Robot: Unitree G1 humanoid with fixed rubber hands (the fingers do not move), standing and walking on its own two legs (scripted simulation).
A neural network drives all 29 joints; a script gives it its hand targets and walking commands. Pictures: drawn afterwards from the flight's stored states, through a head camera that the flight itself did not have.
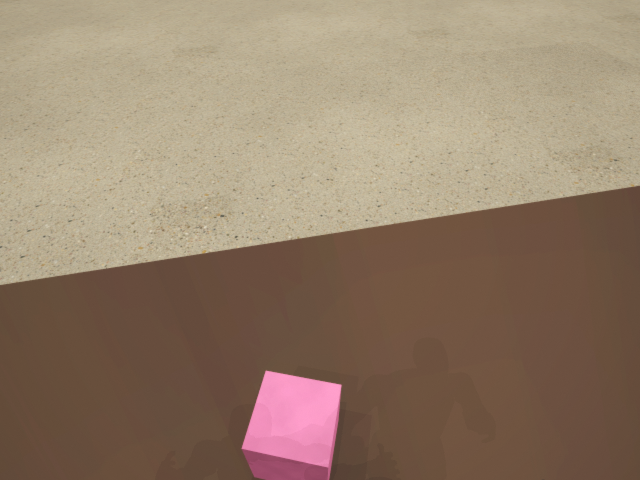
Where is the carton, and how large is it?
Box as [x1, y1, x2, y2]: [242, 371, 340, 479]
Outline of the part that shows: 266,371 242,446 242,450 254,476 265,479 328,479 338,419 340,385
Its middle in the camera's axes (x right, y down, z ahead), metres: -0.07 +0.53 +1.07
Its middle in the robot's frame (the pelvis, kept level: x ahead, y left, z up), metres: +0.43 +0.06 -0.66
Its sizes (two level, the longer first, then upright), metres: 0.210 0.200 0.250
